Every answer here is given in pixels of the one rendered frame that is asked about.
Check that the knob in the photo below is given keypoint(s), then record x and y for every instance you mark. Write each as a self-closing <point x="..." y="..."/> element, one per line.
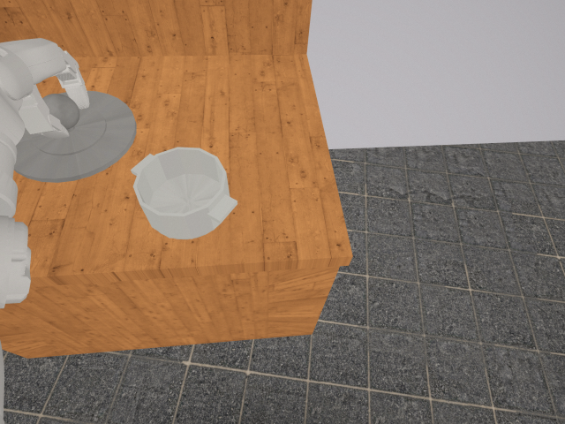
<point x="63" y="108"/>

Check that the left robot forearm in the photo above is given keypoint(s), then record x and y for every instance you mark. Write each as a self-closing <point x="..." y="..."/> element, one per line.
<point x="16" y="83"/>

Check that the pot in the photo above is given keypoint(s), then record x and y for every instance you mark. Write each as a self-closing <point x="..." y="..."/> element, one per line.
<point x="183" y="192"/>

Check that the table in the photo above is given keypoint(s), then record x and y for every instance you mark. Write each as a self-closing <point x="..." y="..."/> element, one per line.
<point x="231" y="77"/>

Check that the left robot upper arm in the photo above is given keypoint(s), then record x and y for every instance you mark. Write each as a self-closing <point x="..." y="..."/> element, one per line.
<point x="15" y="258"/>

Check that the lid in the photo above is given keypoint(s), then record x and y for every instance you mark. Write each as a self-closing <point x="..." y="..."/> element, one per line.
<point x="104" y="133"/>

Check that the left robot hand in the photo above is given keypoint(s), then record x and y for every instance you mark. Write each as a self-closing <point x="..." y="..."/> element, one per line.
<point x="45" y="59"/>

